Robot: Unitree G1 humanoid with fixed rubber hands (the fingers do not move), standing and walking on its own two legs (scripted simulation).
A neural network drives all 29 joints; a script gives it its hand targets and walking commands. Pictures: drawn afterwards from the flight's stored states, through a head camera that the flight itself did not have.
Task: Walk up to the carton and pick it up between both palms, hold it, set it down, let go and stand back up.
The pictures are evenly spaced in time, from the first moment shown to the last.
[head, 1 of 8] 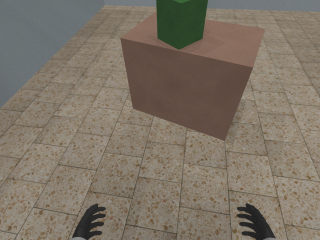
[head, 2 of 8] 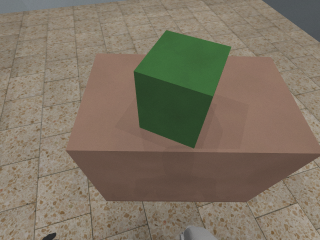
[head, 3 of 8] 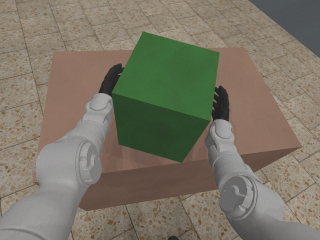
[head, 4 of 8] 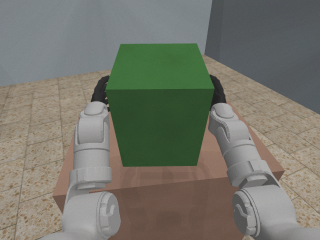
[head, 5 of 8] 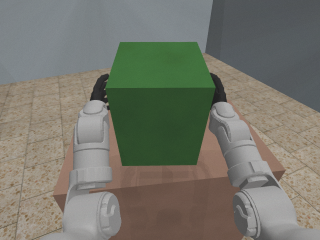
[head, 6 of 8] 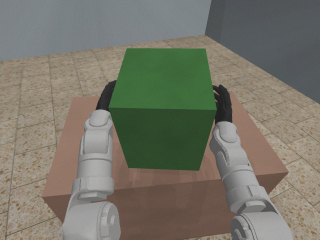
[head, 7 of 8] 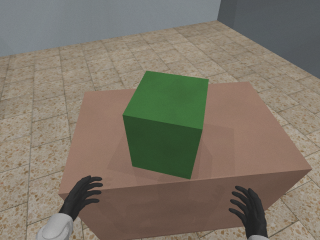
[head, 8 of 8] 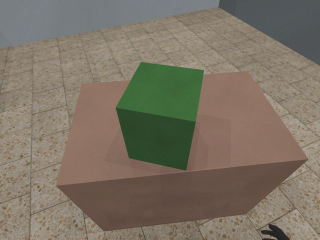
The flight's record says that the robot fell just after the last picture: no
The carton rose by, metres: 0.21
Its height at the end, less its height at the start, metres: +0.00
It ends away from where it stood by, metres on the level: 0.01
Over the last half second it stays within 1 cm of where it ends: yes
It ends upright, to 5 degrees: yes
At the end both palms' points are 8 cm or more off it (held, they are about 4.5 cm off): yes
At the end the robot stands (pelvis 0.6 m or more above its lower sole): yes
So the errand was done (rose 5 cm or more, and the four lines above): yes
